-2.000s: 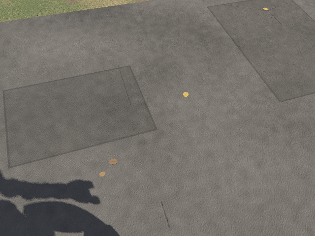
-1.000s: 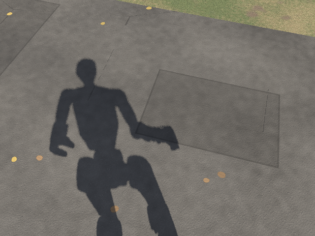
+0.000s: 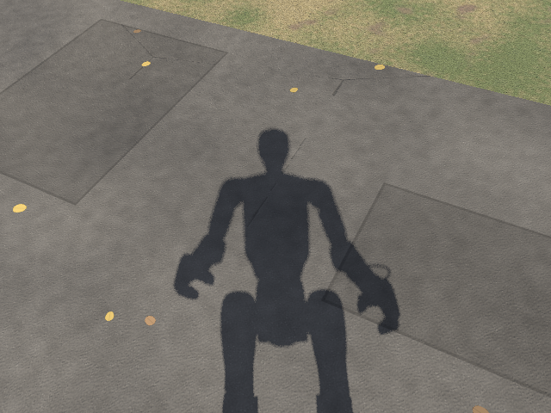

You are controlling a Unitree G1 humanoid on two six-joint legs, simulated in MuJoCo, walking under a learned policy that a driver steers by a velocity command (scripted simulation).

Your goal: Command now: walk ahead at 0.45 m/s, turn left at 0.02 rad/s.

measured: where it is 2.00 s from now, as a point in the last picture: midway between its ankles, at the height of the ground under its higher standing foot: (300, 218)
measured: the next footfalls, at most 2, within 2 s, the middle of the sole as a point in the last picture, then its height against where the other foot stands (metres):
left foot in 0.42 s outside the picture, level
right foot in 0.94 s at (346, 334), level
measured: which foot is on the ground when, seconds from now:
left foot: up 0.00-0.40, down 0.42-0.96, up 0.98-1.00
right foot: down 0.00-0.44, up 0.46-0.92, down 0.94-1.00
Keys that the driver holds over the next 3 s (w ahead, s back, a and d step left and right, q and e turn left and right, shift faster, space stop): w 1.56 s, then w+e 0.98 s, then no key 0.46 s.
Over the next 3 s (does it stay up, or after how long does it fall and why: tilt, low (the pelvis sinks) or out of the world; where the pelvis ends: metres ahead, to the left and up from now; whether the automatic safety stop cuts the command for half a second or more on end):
stays up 1.53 -0.16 0.00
